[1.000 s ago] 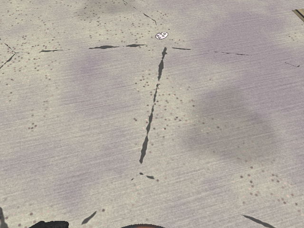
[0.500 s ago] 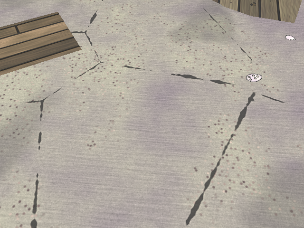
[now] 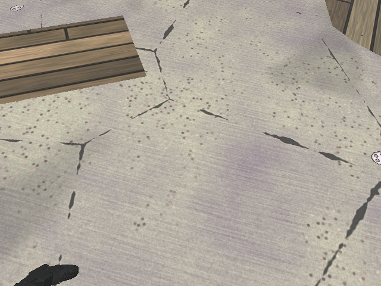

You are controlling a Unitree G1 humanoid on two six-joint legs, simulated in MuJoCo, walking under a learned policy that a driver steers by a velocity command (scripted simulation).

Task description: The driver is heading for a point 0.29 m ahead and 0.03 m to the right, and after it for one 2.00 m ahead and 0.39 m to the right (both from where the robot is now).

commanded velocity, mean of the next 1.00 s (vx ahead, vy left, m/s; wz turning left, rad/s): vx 0.50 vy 0.00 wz -0.20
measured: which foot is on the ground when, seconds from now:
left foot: down 0.00-0.18, up 0.20-0.60, down 0.62-1.00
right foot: up 0.00-0.14, down 0.16-0.62, up 0.64-1.00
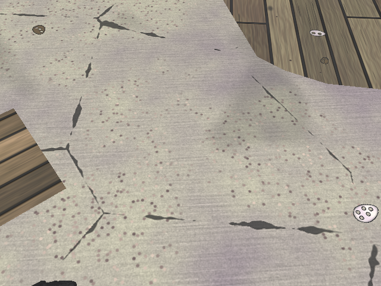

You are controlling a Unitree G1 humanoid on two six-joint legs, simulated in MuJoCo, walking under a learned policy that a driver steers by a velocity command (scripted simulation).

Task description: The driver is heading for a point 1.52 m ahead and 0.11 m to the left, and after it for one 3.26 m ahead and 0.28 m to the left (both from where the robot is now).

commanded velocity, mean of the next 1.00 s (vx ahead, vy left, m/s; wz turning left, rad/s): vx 0.50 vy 0.00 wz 0.09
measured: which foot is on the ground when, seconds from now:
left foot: down 0.00-0.10, up 0.12-0.64, down 0.66-1.00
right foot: up 0.00-0.10, down 0.12-0.68, up 0.70-1.00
